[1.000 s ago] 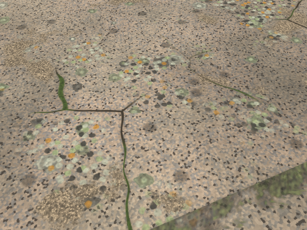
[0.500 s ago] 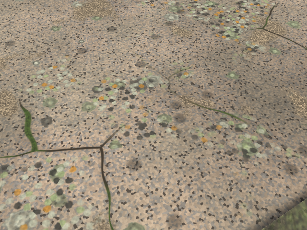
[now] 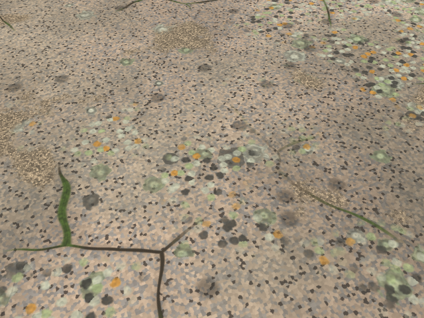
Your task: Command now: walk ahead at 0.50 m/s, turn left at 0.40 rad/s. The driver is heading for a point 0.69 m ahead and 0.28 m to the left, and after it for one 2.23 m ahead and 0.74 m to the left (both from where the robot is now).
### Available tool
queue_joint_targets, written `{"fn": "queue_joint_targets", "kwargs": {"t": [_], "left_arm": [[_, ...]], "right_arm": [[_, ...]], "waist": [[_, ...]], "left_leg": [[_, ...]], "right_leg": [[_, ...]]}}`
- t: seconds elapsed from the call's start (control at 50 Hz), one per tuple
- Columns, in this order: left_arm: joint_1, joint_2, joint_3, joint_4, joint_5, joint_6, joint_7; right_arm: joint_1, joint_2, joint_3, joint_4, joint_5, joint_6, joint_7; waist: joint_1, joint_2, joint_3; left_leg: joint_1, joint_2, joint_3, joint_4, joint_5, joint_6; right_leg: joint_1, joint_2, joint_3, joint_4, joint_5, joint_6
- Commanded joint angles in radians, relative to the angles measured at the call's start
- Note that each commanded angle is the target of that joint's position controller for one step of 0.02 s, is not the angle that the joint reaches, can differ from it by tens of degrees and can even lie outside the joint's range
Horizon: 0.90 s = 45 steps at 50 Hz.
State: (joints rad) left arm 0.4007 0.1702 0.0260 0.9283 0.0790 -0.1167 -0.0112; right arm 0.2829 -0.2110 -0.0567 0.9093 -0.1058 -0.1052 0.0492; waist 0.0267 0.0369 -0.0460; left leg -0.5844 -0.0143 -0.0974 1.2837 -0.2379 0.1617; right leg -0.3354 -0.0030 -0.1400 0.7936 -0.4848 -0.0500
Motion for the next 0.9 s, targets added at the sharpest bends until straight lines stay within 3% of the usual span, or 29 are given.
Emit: {"fn": "queue_joint_targets", "kwargs": {"t": [0.02,0.08,0.1,0.12,0.16,0.22,0.24,0.26,0.28,0.3,0.32,0.34,0.36,0.38,0.4,0.42,0.44,0.48,0.52,0.62,0.66,0.68,0.7,0.72,0.74,0.76,0.8,0.86,0.9], "left_arm": [[-0.147,-0.126,-0.072,-0.103,0.0,-0.028,0.059],[0.113,-0.004,-0.064,-0.005,0.021,-0.051,0.078],[0.045,0.183,0.01,0.017,-0.147,-0.038,0.087],[0.059,0.198,0.015,0.01,-0.157,-0.03,0.089],[0.158,0.114,0.013,0.026,-0.119,-0.018,0.085],[0.208,0.07,0.021,0.015,-0.107,0.011,0.081],[0.138,0.113,0.038,0.006,-0.107,0.021,0.08],[0.151,0.096,0.036,-0.008,-0.108,0.032,0.077],[0.103,0.124,0.051,0.0,-0.105,0.035,0.076],[0.063,0.117,0.048,-0.003,-0.097,0.021,0.064],[0.031,0.12,0.059,-0.022,-0.078,0.004,0.047],[0.096,0.098,0.032,-0.109,-0.095,-0.011,0.03],[0.047,0.16,0.031,-0.17,-0.098,-0.024,0.024],[0.005,0.158,0.028,-0.203,-0.105,-0.028,0.025],[0.026,0.147,0.026,-0.214,-0.114,-0.023,0.036],[0.013,0.146,0.029,-0.212,-0.1,0.001,0.056],[-0.004,0.137,0.038,-0.203,-0.09,0.041,0.073],[-0.022,0.13,0.045,-0.214,-0.056,0.062,0.093],[-0.114,0.113,0.046,-0.254,-0.064,0.053,0.091],[-0.284,0.116,0.047,-0.321,-0.075,0.07,0.064],[-0.276,0.134,0.058,-0.332,-0.073,0.074,0.057],[-0.238,0.15,0.067,-0.325,-0.068,0.072,0.054],[-0.158,0.207,0.087,-0.315,-0.053,0.072,0.057],[-0.133,0.292,0.11,-0.314,-0.03,0.082,0.053],[-0.136,0.263,0.109,-0.326,-0.037,0.078,0.051],[-0.184,0.216,0.095,-0.343,-0.048,0.079,0.055],[-0.304,0.173,0.082,-0.358,-0.069,0.089,0.053],[-0.337,0.195,0.086,-0.356,-0.056,0.103,0.048],[-0.313,0.217,0.091,-0.346,-0.06,0.108,0.051]], "right_arm": [[0.077,0.075,0.03,-0.039,-0.049,0.012,0.025],[-0.043,-0.014,0.008,-0.052,0.018,-0.002,0.034],[-0.159,-0.027,-0.005,-0.129,0.202,0.036,0.012],[-0.215,-0.044,0.0,-0.156,0.21,0.055,0.005],[-0.365,-0.034,0.005,-0.211,0.156,0.073,0.022],[-0.443,0.004,0.019,-0.233,0.164,0.074,0.064],[-0.385,0.005,0.018,-0.218,0.18,0.075,0.065],[-0.364,-0.031,0.01,-0.195,0.158,0.065,0.067],[-0.197,-0.039,-0.005,-0.142,0.161,0.067,0.061],[0.0,-0.111,-0.041,-0.076,0.14,0.071,0.05],[0.149,-0.16,-0.055,-0.04,0.124,0.074,0.039],[0.101,-0.231,-0.053,-0.069,0.088,0.066,0.011],[0.072,-0.239,-0.056,-0.116,0.084,0.077,-0.012],[0.051,-0.205,-0.043,-0.138,0.083,0.083,-0.03],[-0.027,-0.232,-0.041,-0.149,0.106,0.08,-0.032],[-0.117,-0.212,-0.032,-0.18,0.102,0.079,-0.037],[-0.208,-0.175,-0.018,-0.209,0.102,0.083,-0.045],[-0.232,-0.175,-0.025,-0.225,0.099,0.082,-0.045],[-0.199,-0.195,-0.037,-0.231,0.105,0.086,-0.066],[-0.133,-0.174,-0.049,-0.24,0.128,0.126,-0.09],[-0.162,-0.166,-0.048,-0.264,0.133,0.133,-0.089],[-0.164,-0.148,-0.044,-0.274,0.137,0.134,-0.088],[-0.137,-0.088,-0.03,-0.284,0.129,0.132,-0.087],[-0.052,-0.071,-0.022,-0.311,0.136,0.123,-0.083],[-0.069,-0.163,-0.045,-0.322,0.124,0.106,-0.072],[-0.089,-0.214,-0.064,-0.308,0.128,0.111,-0.066],[-0.065,-0.207,-0.068,-0.281,0.124,0.149,-0.074],[-0.088,-0.131,-0.046,-0.295,0.132,0.17,-0.062],[-0.131,-0.109,-0.032,-0.314,0.132,0.165,-0.057]], "waist": [[-0.084,-0.075,0.09],[0.015,-0.061,0.107],[-0.011,-0.09,0.144],[0.009,-0.068,0.158],[0.091,-0.028,0.155],[0.136,-0.051,0.174],[0.088,-0.106,0.181],[0.098,-0.037,0.152],[0.002,-0.094,0.096],[-0.106,-0.022,0.001],[-0.185,0.116,-0.019],[-0.115,0.229,-0.201],[-0.15,0.193,-0.384],[-0.142,0.044,-0.413],[-0.054,-0.111,-0.362],[0.002,-0.12,-0.292],[0.052,-0.149,-0.142],[0.064,-0.079,-0.081],[0.035,0.001,-0.134],[-0.021,0.083,-0.151],[0.011,0.103,-0.12],[0.035,0.092,-0.103],[0.042,-0.001,-0.129],[-0.002,-0.316,-0.176],[0.005,-0.337,-0.221],[-0.001,-0.256,-0.174],[-0.042,-0.163,-0.088],[-0.051,-0.161,-0.043],[-0.028,-0.192,-0.066]], "left_leg": [[-0.012,0.114,-0.023,-0.297,0.494,-0.008],[0.125,0.084,0.095,-0.556,0.821,-0.094],[0.11,0.005,0.019,-0.545,0.697,-0.098],[0.0,0.022,-0.008,-0.564,0.637,-0.098],[-0.156,0.036,0.012,-0.663,0.671,-0.095],[-0.196,0.061,0.031,-0.743,0.631,-0.096],[-0.161,0.11,0.004,-0.765,0.593,-0.08],[-0.073,0.057,0.109,-0.817,0.579,-0.085],[0.214,0.097,0.073,-0.887,0.587,-0.038],[0.51,0.022,0.164,-0.946,0.759,0.002],[0.786,0.087,0.077,-0.922,1.094,0.089],[1.153,0.3,-0.199,-0.596,1.369,0.238],[1.168,0.363,-0.312,-0.637,1.285,0.304],[1.098,0.379,-0.352,-0.711,0.994,0.296],[0.927,0.388,-0.417,-0.798,0.639,0.268],[0.721,0.417,-0.502,-0.859,0.537,0.265],[0.433,0.355,-0.41,-0.909,0.613,0.244],[0.211,0.212,-0.259,-0.898,0.681,0.185],[0.162,0.12,-0.18,-0.874,0.706,0.132],[0.252,0.113,-0.294,-0.836,0.38,0.069],[0.234,0.086,-0.334,-0.808,0.215,0.03],[0.174,0.047,-0.326,-0.765,0.123,-0.01],[0.007,-0.021,-0.266,-0.592,-0.105,-0.076],[-0.167,-0.172,-0.082,-0.327,-0.436,-0.146],[-0.239,-0.103,-0.092,-0.099,-0.429,-0.187],[-0.242,-0.074,-0.087,0.007,-0.351,-0.202],[-0.186,-0.036,-0.031,0.056,-0.227,-0.23],[-0.069,-0.026,0.067,-0.093,-0.122,-0.237],[-0.023,-0.005,0.083,-0.226,-0.107,-0.237]], "right_leg": [[-0.194,-0.176,0.171,-0.27,0.223,-0.121],[-0.243,-0.147,0.073,-0.142,0.084,-0.079],[-0.272,-0.203,0.182,-0.157,0.212,-0.113],[-0.159,-0.245,0.209,-0.082,0.242,-0.122],[0.03,-0.268,0.202,0.041,0.208,-0.105],[0.112,-0.307,0.234,0.127,0.204,-0.09],[0.091,-0.348,0.274,0.165,0.226,-0.093],[0.099,-0.305,0.17,0.237,0.383,-0.077],[-0.047,-0.316,0.179,0.387,0.467,-0.063],[-0.129,-0.219,0.048,0.652,0.554,-0.043],[-0.384,-0.034,-0.092,1.128,-0.095,0.032],[-0.722,-0.037,0.102,1.292,-0.33,0.065],[-0.737,-0.074,0.208,1.283,-0.315,0.084],[-0.763,-0.083,0.264,1.239,-0.2,0.075],[-0.745,-0.095,0.262,1.021,-0.021,0.079],[-0.701,-0.097,0.254,0.969,0.056,0.102],[-0.575,-0.111,0.251,0.763,0.128,0.15],[-0.38,-0.097,0.212,0.425,0.155,0.17],[-0.212,-0.046,0.197,0.186,0.292,0.167],[-0.162,0.021,0.234,-0.056,0.324,0.141],[-0.073,0.027,0.235,-0.197,0.326,0.108],[0.045,0.006,0.225,-0.305,0.404,0.085],[0.252,-0.164,0.34,-0.322,0.549,0.019],[0.364,-0.412,0.612,-0.376,0.758,-0.164],[0.347,-0.471,0.76,-0.413,0.686,-0.256],[0.29,-0.422,0.646,-0.403,0.637,-0.234],[0.158,-0.303,0.449,-0.41,0.585,-0.156],[0.04,-0.222,0.273,-0.444,0.561,-0.122],[0.068,-0.244,0.246,-0.45,0.549,-0.135]]}}
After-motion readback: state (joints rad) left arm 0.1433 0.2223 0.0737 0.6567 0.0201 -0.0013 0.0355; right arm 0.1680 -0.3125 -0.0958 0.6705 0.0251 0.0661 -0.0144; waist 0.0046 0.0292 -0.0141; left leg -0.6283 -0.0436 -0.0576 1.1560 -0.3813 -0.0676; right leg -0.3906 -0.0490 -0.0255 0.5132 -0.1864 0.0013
